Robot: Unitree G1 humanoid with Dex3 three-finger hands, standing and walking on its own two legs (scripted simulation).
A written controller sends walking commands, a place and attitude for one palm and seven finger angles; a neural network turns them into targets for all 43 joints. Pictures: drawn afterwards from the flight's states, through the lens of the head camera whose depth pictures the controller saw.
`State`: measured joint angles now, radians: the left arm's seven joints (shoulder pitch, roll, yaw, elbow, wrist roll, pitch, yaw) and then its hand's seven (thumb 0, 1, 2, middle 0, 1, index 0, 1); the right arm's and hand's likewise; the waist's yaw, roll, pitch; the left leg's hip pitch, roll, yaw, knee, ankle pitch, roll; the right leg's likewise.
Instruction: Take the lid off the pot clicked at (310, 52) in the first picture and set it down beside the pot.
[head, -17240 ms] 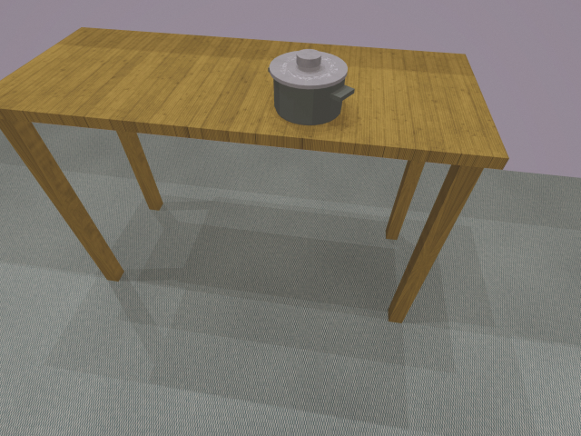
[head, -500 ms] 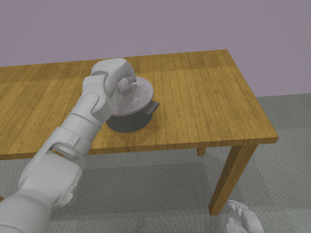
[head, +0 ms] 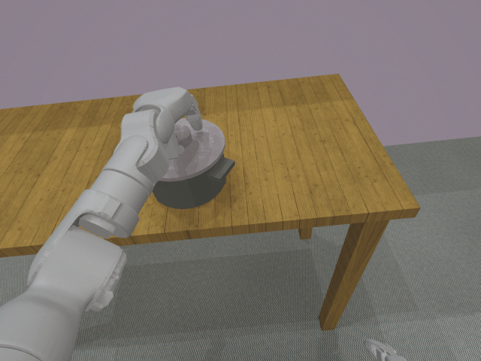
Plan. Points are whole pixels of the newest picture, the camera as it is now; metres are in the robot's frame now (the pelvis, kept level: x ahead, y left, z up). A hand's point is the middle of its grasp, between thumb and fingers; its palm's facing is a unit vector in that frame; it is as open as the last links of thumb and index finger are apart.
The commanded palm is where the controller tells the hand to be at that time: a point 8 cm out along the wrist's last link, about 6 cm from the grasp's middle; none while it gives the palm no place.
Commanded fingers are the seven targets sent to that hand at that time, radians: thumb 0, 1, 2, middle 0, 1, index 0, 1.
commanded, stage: close the fingers and squeeze the knob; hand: left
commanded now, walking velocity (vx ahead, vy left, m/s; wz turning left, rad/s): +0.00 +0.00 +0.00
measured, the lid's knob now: (176, 137) +0.47 +0.11 +0.15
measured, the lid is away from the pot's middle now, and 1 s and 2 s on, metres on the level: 0.00 0.00 0.00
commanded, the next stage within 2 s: lift the lid straight up in 0.66 s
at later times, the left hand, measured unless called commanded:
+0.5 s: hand (170, 140) +0.44 +0.12 +0.17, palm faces -0.23 -0.10 -0.97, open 8.2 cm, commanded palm +0.41 +0.13 +0.23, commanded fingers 0.00 0.28 1.28 -0.89 -0.73 -0.90 -0.74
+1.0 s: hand (170, 137) +0.44 +0.11 +0.18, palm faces -0.23 -0.10 -0.97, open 8.2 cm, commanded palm +0.42 +0.13 +0.25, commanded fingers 0.00 0.36 1.32 -0.94 -0.75 -0.95 -0.78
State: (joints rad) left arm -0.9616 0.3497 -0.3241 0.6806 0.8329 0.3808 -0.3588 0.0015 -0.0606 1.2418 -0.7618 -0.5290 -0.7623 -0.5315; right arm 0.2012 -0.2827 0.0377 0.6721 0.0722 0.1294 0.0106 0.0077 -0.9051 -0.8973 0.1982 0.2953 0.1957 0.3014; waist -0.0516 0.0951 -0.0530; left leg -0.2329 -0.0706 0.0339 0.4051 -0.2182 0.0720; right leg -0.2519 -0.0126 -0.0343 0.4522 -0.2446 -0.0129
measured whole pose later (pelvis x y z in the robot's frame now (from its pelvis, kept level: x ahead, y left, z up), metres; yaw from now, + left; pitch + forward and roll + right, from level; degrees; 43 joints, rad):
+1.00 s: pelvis +0.00 +0.01 +0.00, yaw +1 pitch +2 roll +0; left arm -0.96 0.35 -0.35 0.63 0.82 0.39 -0.38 0.00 -0.01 1.18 -0.76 -0.64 -0.77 -0.69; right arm 0.16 -0.28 0.04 0.67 0.07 0.12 0.01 0.01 -0.90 -0.90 0.20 0.30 0.20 0.30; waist -0.04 0.10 -0.05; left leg -0.23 -0.08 0.03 0.41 -0.22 0.08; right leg -0.24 -0.02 -0.04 0.44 -0.24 -0.01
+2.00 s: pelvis -0.01 +0.00 +0.00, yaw +1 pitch +2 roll +0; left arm -1.16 0.42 -0.34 0.66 0.84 0.41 -0.45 0.01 -0.01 1.18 -0.76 -0.64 -0.78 -0.69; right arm 0.16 -0.28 0.06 0.67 0.08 0.08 0.00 0.01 -0.90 -0.90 0.20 0.30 0.20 0.30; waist -0.03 0.10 -0.05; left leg -0.23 -0.08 0.03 0.39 -0.19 0.08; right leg -0.25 -0.02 -0.04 0.44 -0.22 -0.01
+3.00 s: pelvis +0.00 +0.01 +0.00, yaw +1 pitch +3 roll +0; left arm -1.32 0.42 -0.33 0.70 0.87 0.44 -0.50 0.01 -0.02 1.18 -0.76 -0.64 -0.79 -0.69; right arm 0.14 -0.28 0.07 0.67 0.07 0.06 0.00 0.01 -0.90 -0.90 0.20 0.30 0.20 0.30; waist -0.03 0.09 -0.06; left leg -0.24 -0.09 0.03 0.37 -0.19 0.09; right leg -0.26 -0.03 -0.04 0.43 -0.22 0.00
